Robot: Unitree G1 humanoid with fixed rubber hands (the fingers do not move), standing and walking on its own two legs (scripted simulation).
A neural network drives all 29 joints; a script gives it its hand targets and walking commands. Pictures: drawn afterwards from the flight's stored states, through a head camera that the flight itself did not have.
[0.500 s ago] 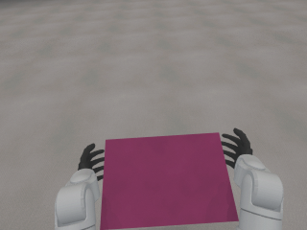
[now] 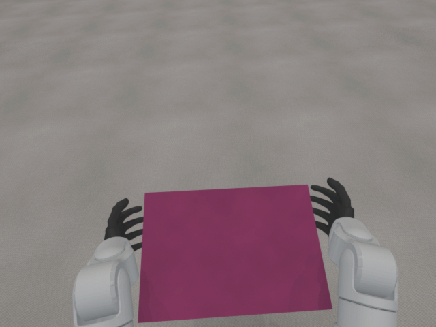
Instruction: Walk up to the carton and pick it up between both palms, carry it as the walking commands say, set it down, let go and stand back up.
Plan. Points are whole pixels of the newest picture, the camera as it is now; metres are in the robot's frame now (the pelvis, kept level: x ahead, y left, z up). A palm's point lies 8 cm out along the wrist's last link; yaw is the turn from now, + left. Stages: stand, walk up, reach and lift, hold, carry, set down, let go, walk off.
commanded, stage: carry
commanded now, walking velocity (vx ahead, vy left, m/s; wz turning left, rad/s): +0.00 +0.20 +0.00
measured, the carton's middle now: (228, 251) +0.28 +0.01 -0.02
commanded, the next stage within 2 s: hold in 1.32 s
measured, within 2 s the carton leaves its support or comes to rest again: neither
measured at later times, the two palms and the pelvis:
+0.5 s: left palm (99, 252) +0.23 +0.21 +0.09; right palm (322, 227) +0.26 -0.15 +0.09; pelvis +0.00 +0.03 +0.00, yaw +1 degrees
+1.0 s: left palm (106, 255) +0.23 +0.20 +0.08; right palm (327, 231) +0.26 -0.16 +0.08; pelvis -0.01 +0.02 +0.00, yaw +1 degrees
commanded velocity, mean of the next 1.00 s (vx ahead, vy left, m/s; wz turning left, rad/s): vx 0.00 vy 0.03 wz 0.00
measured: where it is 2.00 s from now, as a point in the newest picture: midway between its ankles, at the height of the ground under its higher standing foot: outside the picture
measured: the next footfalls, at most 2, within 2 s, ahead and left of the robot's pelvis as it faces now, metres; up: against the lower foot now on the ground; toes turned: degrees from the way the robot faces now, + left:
none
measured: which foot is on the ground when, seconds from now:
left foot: down 0.00-1.00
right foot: down 0.00-1.00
